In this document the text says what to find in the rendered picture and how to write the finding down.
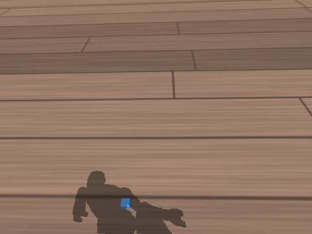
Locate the small box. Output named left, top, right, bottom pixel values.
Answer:
left=120, top=198, right=131, bottom=209

